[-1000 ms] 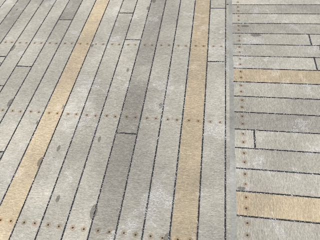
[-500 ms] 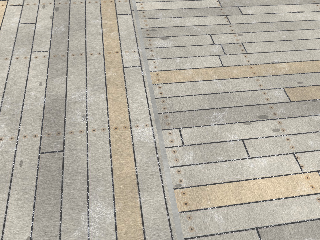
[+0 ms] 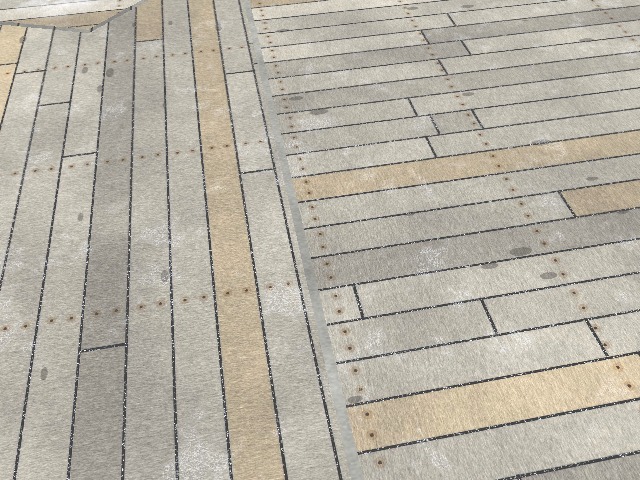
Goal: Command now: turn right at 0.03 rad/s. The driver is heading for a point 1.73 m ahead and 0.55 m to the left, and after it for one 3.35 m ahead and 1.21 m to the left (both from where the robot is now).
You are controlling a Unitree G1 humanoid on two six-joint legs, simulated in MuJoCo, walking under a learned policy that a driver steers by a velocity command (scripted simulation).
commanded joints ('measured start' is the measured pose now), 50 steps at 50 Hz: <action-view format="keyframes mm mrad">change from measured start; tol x32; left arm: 1 -3 139 34 -34 -2 -15 4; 50 -49 75 51 40 -12 -142 -43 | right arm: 1 -8 -109 -22 -16 2 -9 -7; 50 210 -34 -40 -52 45 -40 3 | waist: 1 6 -32 -20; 36 -57 85 116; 42 105 -279 -475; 50 -3 -70 0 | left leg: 1 13 10 -6 -40 145 6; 13 -308 16 19 276 -264 122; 16 104 -43 82 -10 17 139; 20 287 337 -580 -303 -353 335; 27 267 156 -131 -312 318 229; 35 202 185 -44 -355 354 230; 40 205 160 -22 104 915 164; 42 -380 -91 -26 746 -285 94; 50 -365 120 -76 711 -33 104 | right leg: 1 -28 -91 96 -118 201 -28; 5 -21 -82 83 -115 223 -27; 10 -55 -238 361 -310 -516 -167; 15 -119 -245 286 -275 -277 -151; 21 -661 -76 56 615 -122 -35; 37 -397 -54 -78 14 298 -30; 40 61 -6 -100 6 262 -101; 42 675 -459 614 -86 -67 -308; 50 -36 -265 26 -372 220 -166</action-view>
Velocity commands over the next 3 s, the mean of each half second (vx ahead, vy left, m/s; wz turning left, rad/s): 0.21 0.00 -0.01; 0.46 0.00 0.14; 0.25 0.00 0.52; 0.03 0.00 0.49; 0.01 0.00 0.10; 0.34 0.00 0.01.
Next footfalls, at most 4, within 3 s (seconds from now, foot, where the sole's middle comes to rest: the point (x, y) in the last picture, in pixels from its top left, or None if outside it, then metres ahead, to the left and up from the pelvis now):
0.80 right None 0.44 -0.09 -0.78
1.30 left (251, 420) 0.66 0.18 -0.78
1.84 right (337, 380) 0.75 -0.01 -0.78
2.18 left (249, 460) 0.57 0.18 -0.78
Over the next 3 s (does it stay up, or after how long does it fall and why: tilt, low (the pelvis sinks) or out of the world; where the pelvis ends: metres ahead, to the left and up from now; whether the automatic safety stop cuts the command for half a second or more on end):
stays up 0.76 0.13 0.01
